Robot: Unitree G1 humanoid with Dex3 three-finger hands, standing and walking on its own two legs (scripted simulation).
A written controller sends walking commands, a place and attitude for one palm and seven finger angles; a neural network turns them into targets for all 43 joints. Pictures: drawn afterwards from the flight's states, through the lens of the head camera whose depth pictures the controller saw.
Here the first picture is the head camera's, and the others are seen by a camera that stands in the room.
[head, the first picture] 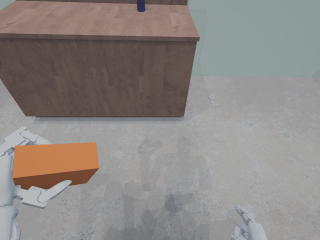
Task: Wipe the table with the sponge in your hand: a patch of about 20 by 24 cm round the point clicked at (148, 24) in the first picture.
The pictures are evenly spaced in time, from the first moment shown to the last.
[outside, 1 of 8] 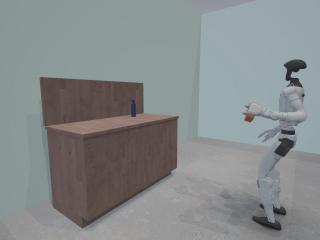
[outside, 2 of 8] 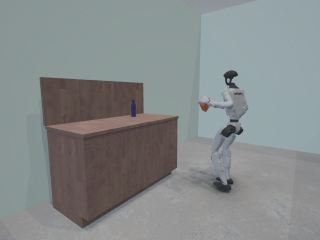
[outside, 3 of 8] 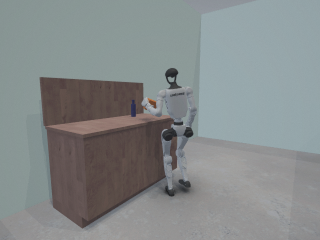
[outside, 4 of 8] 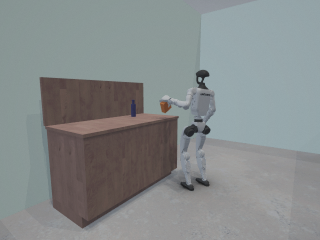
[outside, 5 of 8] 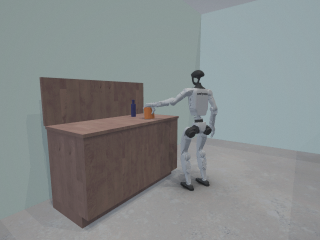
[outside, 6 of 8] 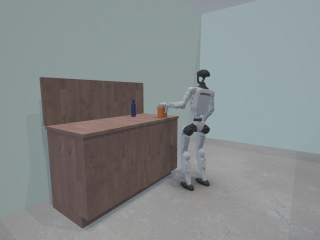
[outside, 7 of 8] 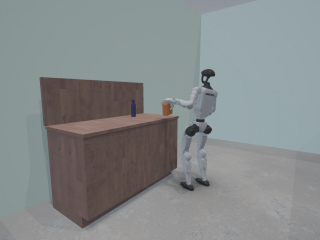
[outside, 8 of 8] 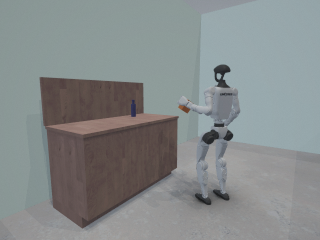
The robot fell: no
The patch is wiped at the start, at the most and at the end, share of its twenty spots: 0.00 0.90 0.90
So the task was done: no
